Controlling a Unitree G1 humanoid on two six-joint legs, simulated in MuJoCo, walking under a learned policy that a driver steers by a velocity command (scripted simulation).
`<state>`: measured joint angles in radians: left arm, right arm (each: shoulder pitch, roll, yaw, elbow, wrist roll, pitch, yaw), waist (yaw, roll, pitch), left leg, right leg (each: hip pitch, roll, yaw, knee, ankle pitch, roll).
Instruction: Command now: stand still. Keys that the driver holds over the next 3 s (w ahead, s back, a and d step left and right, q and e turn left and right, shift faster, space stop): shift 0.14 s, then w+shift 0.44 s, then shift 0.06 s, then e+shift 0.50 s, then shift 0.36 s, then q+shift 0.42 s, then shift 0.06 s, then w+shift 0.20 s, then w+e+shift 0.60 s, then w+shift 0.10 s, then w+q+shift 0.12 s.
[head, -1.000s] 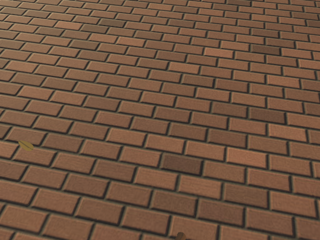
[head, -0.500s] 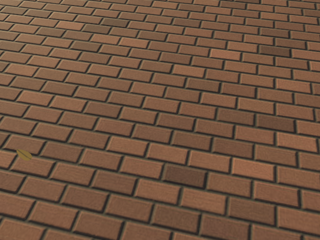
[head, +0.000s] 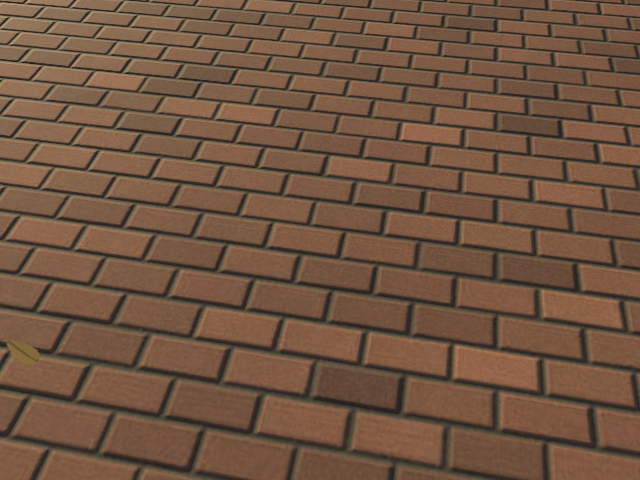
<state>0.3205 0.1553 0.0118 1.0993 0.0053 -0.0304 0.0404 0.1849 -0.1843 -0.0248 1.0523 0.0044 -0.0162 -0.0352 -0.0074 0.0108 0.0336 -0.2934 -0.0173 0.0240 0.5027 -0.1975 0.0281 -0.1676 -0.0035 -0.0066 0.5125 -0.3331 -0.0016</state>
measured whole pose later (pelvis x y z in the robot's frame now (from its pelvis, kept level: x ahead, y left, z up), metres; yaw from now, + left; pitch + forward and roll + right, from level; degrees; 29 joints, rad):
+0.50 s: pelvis +0.13 +0.06 -0.01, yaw +1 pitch +1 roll +0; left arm 0.49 0.22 0.06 1.09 0.04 -0.09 0.00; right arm 0.08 -0.24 -0.07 0.92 -0.03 -0.07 0.05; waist 0.04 -0.05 0.00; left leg -0.44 0.05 0.11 0.61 -0.26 0.06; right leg 0.04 -0.10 0.00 0.44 -0.48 -0.01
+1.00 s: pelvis +0.40 +0.09 -0.03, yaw -10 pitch +1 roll +1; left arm 0.09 0.25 0.07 0.77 0.01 -0.07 -0.05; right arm 0.24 -0.24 -0.04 0.92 -0.01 -0.07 -0.05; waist 0.01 -0.01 0.06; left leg -0.23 -0.02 0.11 1.13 -0.56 -0.03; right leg -0.55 0.10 -0.06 0.61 -0.10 -0.14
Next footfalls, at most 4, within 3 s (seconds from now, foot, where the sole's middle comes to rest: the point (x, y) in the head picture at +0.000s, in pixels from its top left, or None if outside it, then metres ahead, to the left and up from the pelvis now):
0.50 left None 0.25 0.18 -0.77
0.96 right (326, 448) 0.57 0.03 -0.77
1.44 left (236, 417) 0.64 0.22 -0.77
1.84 right None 0.50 0.03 -0.77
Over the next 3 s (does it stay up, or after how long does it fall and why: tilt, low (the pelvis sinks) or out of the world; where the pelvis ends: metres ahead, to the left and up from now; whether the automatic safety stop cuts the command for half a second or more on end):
stays up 1.03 0.02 -0.01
